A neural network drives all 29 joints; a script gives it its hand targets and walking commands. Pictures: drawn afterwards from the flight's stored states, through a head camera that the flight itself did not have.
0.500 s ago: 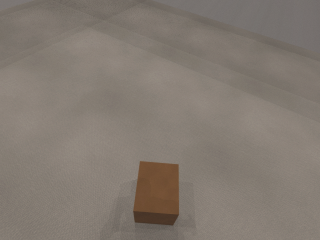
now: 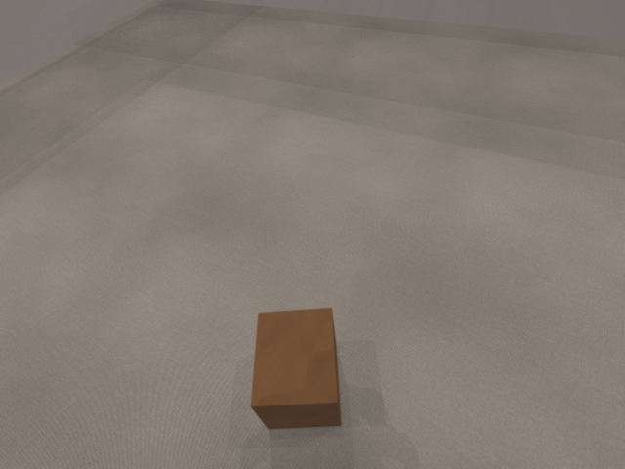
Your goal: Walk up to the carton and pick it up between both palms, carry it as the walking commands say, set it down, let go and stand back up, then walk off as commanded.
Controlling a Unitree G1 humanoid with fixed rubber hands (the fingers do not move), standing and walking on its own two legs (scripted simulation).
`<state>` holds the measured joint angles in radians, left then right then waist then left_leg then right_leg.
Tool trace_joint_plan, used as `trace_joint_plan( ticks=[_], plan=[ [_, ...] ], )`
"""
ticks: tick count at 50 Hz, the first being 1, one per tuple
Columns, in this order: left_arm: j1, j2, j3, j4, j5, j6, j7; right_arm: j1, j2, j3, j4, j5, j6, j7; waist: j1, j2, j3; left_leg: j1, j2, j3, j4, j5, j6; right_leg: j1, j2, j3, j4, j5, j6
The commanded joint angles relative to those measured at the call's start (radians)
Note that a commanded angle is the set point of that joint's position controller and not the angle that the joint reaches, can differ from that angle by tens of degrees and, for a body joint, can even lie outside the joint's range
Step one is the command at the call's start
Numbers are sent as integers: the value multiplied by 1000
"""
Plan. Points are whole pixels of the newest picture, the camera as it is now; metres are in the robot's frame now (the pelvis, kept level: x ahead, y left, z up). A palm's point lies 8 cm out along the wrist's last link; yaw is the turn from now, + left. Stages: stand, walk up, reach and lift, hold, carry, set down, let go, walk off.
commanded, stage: walk up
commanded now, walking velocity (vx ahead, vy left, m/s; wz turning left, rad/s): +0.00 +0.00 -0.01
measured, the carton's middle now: (299, 369) +0.50 +0.12 -0.66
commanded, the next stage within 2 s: none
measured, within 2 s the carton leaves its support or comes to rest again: neither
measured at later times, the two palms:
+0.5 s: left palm out of the picture -0.01 +0.35 -0.14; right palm out of the picture +0.00 -0.14 -0.14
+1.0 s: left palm out of the picture +0.05 +0.37 -0.13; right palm out of the picture -0.01 -0.13 -0.12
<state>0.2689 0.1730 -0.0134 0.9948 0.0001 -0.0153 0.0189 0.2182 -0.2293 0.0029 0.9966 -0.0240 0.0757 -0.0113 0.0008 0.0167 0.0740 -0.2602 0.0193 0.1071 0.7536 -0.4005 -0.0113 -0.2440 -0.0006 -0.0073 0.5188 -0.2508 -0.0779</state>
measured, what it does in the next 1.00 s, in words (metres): steps to the left: left foot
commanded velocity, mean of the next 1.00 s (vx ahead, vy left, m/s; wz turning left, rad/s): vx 0.13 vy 0.08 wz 0.00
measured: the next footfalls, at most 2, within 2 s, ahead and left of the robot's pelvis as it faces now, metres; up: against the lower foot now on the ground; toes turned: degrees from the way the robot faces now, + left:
left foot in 0.46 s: +0.01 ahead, +0.21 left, +0.00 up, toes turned +7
right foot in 1.14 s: +0.12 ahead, -0.01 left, +0.00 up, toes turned -3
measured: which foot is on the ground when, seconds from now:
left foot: up 0.00-0.44, down 0.46-1.00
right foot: down 0.00-0.46, up 0.48-1.00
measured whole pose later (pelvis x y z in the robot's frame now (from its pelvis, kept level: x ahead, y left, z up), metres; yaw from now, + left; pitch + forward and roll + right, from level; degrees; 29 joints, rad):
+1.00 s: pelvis +0.02 +0.12 +0.01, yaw +1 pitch +1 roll -2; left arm 0.26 0.20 0.03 0.99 0.00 0.03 -0.01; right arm 0.39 -0.23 0.00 1.07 -0.02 -0.04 -0.02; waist 0.00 0.02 -0.02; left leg -0.08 0.02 0.11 0.32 -0.26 0.05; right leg -0.40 -0.03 -0.05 0.81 -0.35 -0.03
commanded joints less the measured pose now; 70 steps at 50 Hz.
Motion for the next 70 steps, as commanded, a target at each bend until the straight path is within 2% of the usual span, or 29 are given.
trace_joint_plan(
  ticks=[1,3,5,6,12,20,21,22,23,24,25,26,29,30,32,34,39,49,53,54,55,56,57,58,61,64,66,69,70],
  plan=[
    [106,142,47,-13,22,-7,27,37,-92,-68,-26,12,-8,-4,41,-166,-98,-97,11,-105,75,-34,4,197,-248,313,-253,361,-12],
    [193,258,78,-31,21,8,51,0,-139,-92,-65,-1,16,14,63,-5,-54,-250,-6,-130,237,-60,-28,190,-372,492,-258,278,49],
    [157,205,66,-29,19,11,42,2,-105,-82,-67,-3,23,11,42,-53,-50,-231,34,-168,243,7,-29,150,-346,419,-270,228,39],
    [61,165,54,-40,19,-3,33,14,-75,-68,-44,10,13,8,16,-194,-19,-150,45,-153,175,83,-11,36,-268,300,-302,98,61],
    [117,238,89,-26,23,2,31,0,-102,-81,-62,-15,6,24,58,-136,21,-238,40,-75,333,18,-24,-25,-353,422,-427,-416,-77],
    [-42,255,111,-58,18,21,2,98,-60,-51,-20,21,-52,29,-14,-232,-43,139,12,-17,-249,-26,-17,-127,-219,243,-307,-351,-41],
    [-10,225,98,-40,11,22,4,152,-44,-48,13,22,-70,16,-26,-121,-67,220,-12,24,-362,79,-13,-140,-181,191,-230,-330,-30],
    [-49,193,95,-68,12,25,0,259,-97,-58,35,6,-79,12,-80,5,-93,291,115,-164,-515,-65,38,-265,-119,114,-13,-366,15],
    [-103,69,57,-123,12,26,-3,326,-184,-79,47,-17,-81,4,-110,409,5,234,360,-508,-689,-366,88,-459,24,-45,325,-315,73],
    [-67,76,59,-105,22,32,5,141,-207,-52,-11,-8,-77,-8,-23,291,101,3,370,-487,-702,-136,59,-383,-7,45,377,-220,86],
    [-28,94,74,-66,27,40,-1,64,-218,-59,-56,-7,-89,-12,-8,126,84,-18,407,-478,-683,40,63,-319,-8,72,380,-181,102],
    [0,112,80,-24,21,47,-5,21,-178,-57,-37,-4,-97,-10,1,10,73,-39,319,-329,-621,174,86,-195,-30,82,384,-111,99],
    [53,108,66,-7,17,50,-13,31,-123,-49,-24,10,-118,-15,25,63,-87,107,223,-168,-507,457,75,-150,-29,45,380,-44,78],
    [67,96,70,-7,18,47,-9,39,-123,-55,-27,12,-117,-14,19,159,-77,174,231,-153,-499,595,75,-185,-26,17,411,-66,82],
    [40,79,65,3,17,56,-5,130,-69,-41,9,17,-113,-23,15,91,-86,256,226,-111,-412,910,45,-203,-16,8,374,-69,73],
    [30,116,72,-24,9,53,-2,187,-123,-60,33,23,-118,-26,-10,169,-133,376,250,-127,-370,1126,40,-221,-14,-15,339,-108,95],
    [-86,115,70,-53,30,52,-27,272,-136,-69,42,4,-104,-24,-80,92,-50,335,329,-332,-619,-91,98,-391,-53,10,403,-67,93],
    [-119,57,29,-69,28,5,-37,265,-77,-45,81,-5,-126,-14,-68,140,31,278,239,-186,-563,222,149,-320,-47,-57,216,-42,84],
    [6,47,23,-34,15,-26,-22,203,-115,-59,72,-8,-122,-12,11,145,-33,227,228,-78,-436,377,133,-86,-61,-92,-10,-37,65],
    [41,63,35,-2,15,-35,-9,218,-132,-54,76,-3,-116,-12,33,48,-71,191,206,-65,-344,377,120,34,-46,-110,-117,42,57],
    [180,152,65,27,21,-45,-1,167,-84,-51,71,2,-113,-3,98,-18,-183,47,107,-7,-126,194,74,277,-169,33,-174,55,54],
    [335,282,96,53,34,-44,14,139,-41,-38,9,-4,-106,11,150,-267,-157,-231,-17,1,126,-137,20,357,-428,445,-250,216,22],
    [345,293,91,68,27,-31,19,117,-40,-45,-9,7,-90,8,114,-197,-100,-260,21,-111,274,-173,12,278,-509,580,-287,241,-22],
    [252,266,85,51,28,-21,16,94,-67,-57,2,2,-70,16,74,-118,8,-299,39,-135,307,-127,15,183,-464,500,-312,174,-21],
    [131,182,79,29,25,-34,9,55,-82,-69,-34,-1,-62,32,22,-168,147,-257,84,-130,294,36,-10,-34,-335,331,-411,-111,-36],
    [126,178,76,-16,10,-42,4,75,-50,-62,6,-6,-45,44,42,-210,94,-278,50,-82,262,109,-3,55,-290,258,-411,-210,9],
    [168,176,77,-1,11,-50,6,21,-59,-67,-15,-2,-46,49,44,-127,61,-297,72,-90,265,147,-2,112,-286,223,-363,22,-7],
    [225,139,58,21,8,-64,15,15,-70,-66,-26,-6,-46,32,55,-221,-16,-283,53,-102,215,185,-4,209,-250,203,-251,426,6],
    [129,118,51,-14,2,-53,24,41,-51,-66,-10,14,-32,20,4,-150,3,-185,37,-100,153,119,-14,140,-250,115,-159,952,1]
  ],
)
